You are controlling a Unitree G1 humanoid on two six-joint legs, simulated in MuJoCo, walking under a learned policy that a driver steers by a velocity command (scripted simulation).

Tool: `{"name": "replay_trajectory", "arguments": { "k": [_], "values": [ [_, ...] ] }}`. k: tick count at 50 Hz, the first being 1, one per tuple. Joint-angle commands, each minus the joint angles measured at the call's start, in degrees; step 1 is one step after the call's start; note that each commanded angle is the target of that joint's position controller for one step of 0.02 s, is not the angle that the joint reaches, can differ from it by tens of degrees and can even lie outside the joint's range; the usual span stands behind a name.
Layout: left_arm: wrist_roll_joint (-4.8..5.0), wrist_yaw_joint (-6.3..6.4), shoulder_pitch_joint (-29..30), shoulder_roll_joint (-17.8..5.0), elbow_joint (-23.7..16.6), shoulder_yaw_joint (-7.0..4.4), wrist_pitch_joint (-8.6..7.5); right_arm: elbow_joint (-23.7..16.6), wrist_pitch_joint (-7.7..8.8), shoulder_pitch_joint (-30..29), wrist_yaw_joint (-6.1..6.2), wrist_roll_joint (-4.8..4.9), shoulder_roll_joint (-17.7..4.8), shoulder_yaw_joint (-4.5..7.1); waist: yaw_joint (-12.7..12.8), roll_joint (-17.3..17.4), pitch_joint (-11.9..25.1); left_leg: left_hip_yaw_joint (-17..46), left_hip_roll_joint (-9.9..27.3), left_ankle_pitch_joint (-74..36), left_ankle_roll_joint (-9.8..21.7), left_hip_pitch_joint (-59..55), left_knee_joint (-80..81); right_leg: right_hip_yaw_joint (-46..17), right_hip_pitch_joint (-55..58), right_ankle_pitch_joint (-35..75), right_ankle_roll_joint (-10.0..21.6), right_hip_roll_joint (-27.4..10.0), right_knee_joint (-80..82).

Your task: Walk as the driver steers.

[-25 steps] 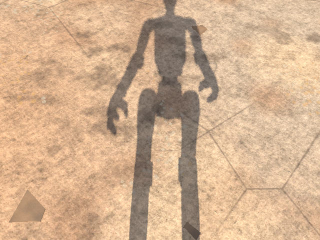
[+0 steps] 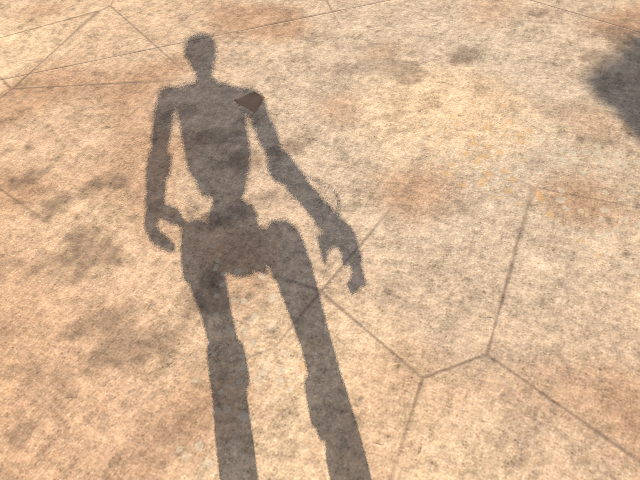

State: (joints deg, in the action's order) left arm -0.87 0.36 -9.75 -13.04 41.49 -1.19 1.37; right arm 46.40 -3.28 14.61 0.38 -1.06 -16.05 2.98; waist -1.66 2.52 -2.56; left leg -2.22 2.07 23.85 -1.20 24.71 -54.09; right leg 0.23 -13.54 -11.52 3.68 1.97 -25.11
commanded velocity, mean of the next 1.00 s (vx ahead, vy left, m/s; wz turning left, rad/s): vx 0.15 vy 0.00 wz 0.00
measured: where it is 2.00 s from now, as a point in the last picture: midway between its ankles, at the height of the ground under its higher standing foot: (302, 409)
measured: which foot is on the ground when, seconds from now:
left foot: up 0.00-0.18, down 0.20-0.78, up 0.80-1.00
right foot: down 0.00-1.00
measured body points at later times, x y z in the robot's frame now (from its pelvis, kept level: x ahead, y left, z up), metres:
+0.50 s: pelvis -0.01 +0.02 +0.00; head -0.01 +0.02 +0.45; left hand +0.04 +0.27 -0.15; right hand +0.05 -0.23 -0.14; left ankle -0.02 +0.12 -0.74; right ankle +0.02 -0.08 -0.74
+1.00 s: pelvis +0.11 -0.02 +0.00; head +0.12 -0.04 +0.45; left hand +0.04 +0.21 -0.14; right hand +0.20 -0.27 -0.15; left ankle +0.14 +0.11 -0.67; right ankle +0.04 -0.09 -0.74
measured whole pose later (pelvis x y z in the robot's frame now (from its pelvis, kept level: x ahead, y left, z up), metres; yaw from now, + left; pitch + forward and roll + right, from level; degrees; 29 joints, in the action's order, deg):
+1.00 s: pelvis +0.11 -0.02 +0.00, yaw +4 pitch +0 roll +0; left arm -1.2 1.1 -25.9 -10.1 61.8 -1.4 -5.6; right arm 57.1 1.7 12.4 -2.3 -1.6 -13.2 3.2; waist 0.9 2.1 -0.3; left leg 0.8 1.5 10.7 4.5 33.0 -60.0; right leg 6.5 0.8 -14.6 4.2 3.0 -13.3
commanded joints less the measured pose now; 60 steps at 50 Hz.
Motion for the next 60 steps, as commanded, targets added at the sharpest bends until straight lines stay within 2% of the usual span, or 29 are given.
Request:
{"name": "replay_trajectory", "arguments": {
  "k": [1,6,8,9,10,11,12,13,16,20,25,26,28,29,31,32,34,36,38,39,40,41,42,44,46,48,53,57,60],
  "values": [
    [0.13,0.58,0.04,-6.63,-2.13,-1.37,-1.25,-1.54,0.03,2.43,-0.1,0.31,-3.21,0.8,0.43,-8.12,6.22,1.69,-0.02,-1.38,-0.37,-0.79,1.97,-9.27,7.15,27.24,8.24,-13.26,7.19],
    [-0.62,0.58,-1.16,-7.53,0.54,-1.4,-1.07,-0.95,-0.24,0.95,0.76,0.48,-2.27,0.11,2.44,-10.19,4.04,1.03,-1.56,0.41,0.78,-7.41,15.93,-12.2,4.53,16.08,8.81,-13.48,7.03],
    [-0.3,0.76,-0.2,-7.48,1.47,-1.28,-0.99,0.2,0.28,2.84,1.22,0.68,-1.56,-0.16,1.12,-8.73,4.23,0.57,-2.21,-4.05,1.59,-12.03,24.35,-12.95,3.08,13.93,7.83,-12.89,5.6],
    [0.14,0.91,0.72,-7.19,1.83,-1.12,-0.96,1.08,0.83,4.47,1.38,0.48,-0.87,-0.48,-0.32,-7.24,4.34,0.79,-1.83,-11.64,2.1,-16.93,32.13,-12.65,0.77,11.89,6.0,-12.05,4.67],
    [0.25,0.97,0.07,-5.61,2.15,-0.57,-1.27,1.49,1.68,4.86,1.58,-0.21,-2.01,-0.51,-0.09,-4.77,5.03,5.19,1.74,-16.47,2.66,-21.85,35.72,-12.69,-2.42,8.13,3.27,-10.8,4.12],
    [0.23,0.77,-1.37,-3.72,2.33,-0.08,-1.51,1.23,2.59,4.93,1.73,-1.06,-4.56,-0.49,1.47,0.25,5.7,12.78,9.0,-19.73,3.92,-23.61,38.47,-9.73,-4.25,3.44,1.0,-7.41,0.68],
    [0.5,0.5,-2.49,-2.97,3.39,-0.15,-1.02,1.49,2.83,-0.51,1.26,0.29,-6.26,-0.13,4.77,7.24,1.18,14.02,10.33,-19.71,6.37,-11.92,37.85,-5.33,1.19,-0.57,-0.09,-2.29,3.85],
    [-0.06,0.56,-2.08,-4.8,5.12,-0.33,-0.87,0.94,3.25,-2.82,0.67,0.3,-3.11,-0.89,3.93,5.03,0.69,12.6,8.64,-16.05,5.6,-9.6,38.73,-5.85,5.52,1.93,-0.59,-3.18,4.36],
    [0.09,0.47,-2.4,-6.47,8.08,-1.14,-1.37,3.38,3.8,0.19,0.99,0.58,-2.82,-1.05,2.14,2.73,0.66,8.83,4.52,-12.83,3.51,-11.4,38.56,-7.21,6.89,6.98,-0.09,-4.9,4.52],
    [0.3,0.83,-3.36,-4.59,11.8,-0.66,-1.73,5.92,3.68,1.44,1.24,0.51,-1.86,-1.13,1.5,-1.13,-0.24,8.23,4.08,-11.62,4.08,-14.19,37.85,-7.54,3.55,4.77,-0.72,-5.09,6.67],
    [0.3,1.16,-4.4,-4.28,15.65,-0.48,-1.69,8.51,3.74,1.32,1.35,0.46,-1.5,-1.27,1.48,-2.42,-0.52,8.11,3.8,-10.87,4.46,-14.13,37.94,-7.71,3.55,4.16,-1.01,-5.28,7.6],
    [0.27,1.18,-5.2,-4.18,16.45,-0.43,-1.64,9.22,3.69,2.15,1.32,0.41,-1.66,-1.19,1.39,-2.22,0.75,8.1,3.31,-5.21,4.75,-14.55,38.37,-7.18,3.75,-0.68,-0.84,-4.52,7.24],
    [-0.16,1.03,-5.63,-5.37,16.77,-1.0,-1.22,9.66,3.05,3.1,1.15,0.26,-3.98,-0.21,0.91,-0.1,-1.17,10.26,3.07,12.72,7.01,-12.84,38.86,-4.81,-1.33,-16.6,0.45,-1.46,2.84],
    [-0.47,0.76,-4.74,-5.32,16.32,-1.08,-1.06,9.84,2.75,4.14,1.01,0.26,-4.47,0.05,0.29,0.93,-3.72,13.3,4.81,19.81,8.59,-12.04,40.83,-4.16,-5.88,-20.87,0.89,-0.64,0.31],
    [-1.02,-0.02,-2.95,-2.07,15.19,-0.42,-1.53,11.16,2.74,6.59,1.08,0.32,-5.4,0.75,-0.36,5.95,-6.54,22.44,12.28,24.48,12.5,-13.76,47.18,1.4,-11.25,-13.32,0.18,0.65,-9.94],
    [-1.42,-0.32,-2.38,-2.24,14.68,-0.45,-2.02,11.44,3.05,6.54,1.07,0.21,-5.1,0.96,-0.28,5.74,-6.95,24.89,15.18,21.5,13.95,-13.37,49.09,1.57,-12.04,-10.14,0.04,-1.38,-14.35],
    [-1.09,-0.92,-3.14,-3.6,14.42,-0.96,-3.08,11.29,4.04,5.08,0.77,-0.18,-5.08,1.22,1.04,3.56,-5.34,23.0,15.02,14.82,14.09,-15.61,48.91,0.72,-13.31,-12.29,0.29,-2.98,-16.57],
    [-0.57,-1.3,-5.15,-2.82,14.69,-1.01,-4.0,11.13,4.72,2.86,0.47,0.27,-5.25,1.48,2.79,4.27,-5.0,17.42,12.08,11.86,12.65,-12.29,46.77,2.31,-6.76,-11.76,0.97,-2.49,-10.24],
    [-0.24,-0.88,-12.38,-1.69,17.69,-1.22,-4.56,10.86,4.78,0.79,0.15,0.55,-4.54,1.6,6.02,2.44,-5.05,11.71,7.53,12.15,10.95,-2.58,40.33,5.5,8.84,-6.32,1.27,0.89,-0.26],
    [-0.49,-0.41,-17.5,-2.88,19.48,-1.69,-4.88,10.27,5.0,0.09,0.1,0.16,-3.18,1.3,7.61,-1.5,-4.43,8.62,4.76,11.2,9.83,3.35,33.02,1.64,16.55,-8.93,1.58,-0.59,3.28],
    [-1.21,0.38,-24.18,-7.5,20.33,-2.72,-5.55,8.45,5.43,-1.28,-0.42,0.43,1.66,-0.07,9.92,-14.75,-2.02,1.35,-1.87,7.69,7.22,12.3,14.4,-19.79,23.51,-24.75,4.09,-14.76,14.65],
    [-0.88,0.35,-27.91,-11.85,21.49,-3.77,-5.45,6.59,5.74,-2.89,-0.71,-0.13,1.35,0.01,10.03,-19.02,-3.66,0.21,-5.83,8.77,7.56,20.04,1.85,-36.54,21.64,-35.17,8.49,-24.3,21.59],
    [-1.11,0.55,-22.62,-9.02,20.22,-3.1,-5.31,6.45,5.9,-4.16,-1.12,-0.88,-1.81,0.71,6.83,-9.84,-6.93,5.78,-1.97,3.41,8.6,20.4,-5.07,-33.4,16.14,-34.26,8.89,-24.07,20.46],
    [-0.42,0.5,-14.65,-5.9,17.34,-2.22,-6.3,8.47,6.48,-0.9,-2.32,-0.08,-0.16,0.49,2.45,-5.78,-6.33,7.27,0.46,-6.36,8.03,17.21,-5.96,-21.47,12.92,-21.56,5.35,-18.98,21.09],
    [-0.19,0.9,-14.49,-3.78,17.4,-1.45,-7.35,9.53,6.08,-0.26,-2.82,-0.8,0.0,0.64,1.8,-5.26,-4.25,5.44,0.85,-11.67,6.42,15.86,-6.87,-11.47,14.32,-5.52,3.45,-15.86,20.56],
    [-0.21,0.97,-17.97,-2.78,18.8,-1.04,-7.79,9.08,5.43,-1.86,-2.86,-0.64,1.05,0.52,2.14,-5.64,-3.35,4.01,0.72,-14.4,5.61,17.8,-8.22,-5.1,16.28,7.24,2.65,-14.61,18.68],
    [-0.45,1.24,-19.56,-1.78,19.46,-0.19,-7.94,4.16,4.99,-13.0,-3.03,-0.44,2.79,-0.54,3.34,-6.63,-6.02,-1.23,-0.17,-20.09,4.17,18.45,2.6,4.3,13.75,23.61,2.0,-12.58,17.91],
    [-0.22,1.96,-20.69,-3.63,20.38,-0.28,-7.92,1.1,4.9,-18.05,-3.27,-0.35,3.13,-1.34,3.52,-7.4,-6.25,-7.06,-2.19,-20.91,6.4,10.29,16.0,8.87,15.14,37.12,1.56,-13.65,15.35],
    [-0.05,2.81,-19.04,-6.19,20.1,-1.07,-7.63,2.91,5.05,-9.59,-2.63,-0.57,0.41,-0.19,-1.0,-9.14,-0.51,-9.65,-6.94,-16.04,10.6,-0.32,17.48,11.69,19.17,61.8,0.84,-15.06,1.43]
  ]
}}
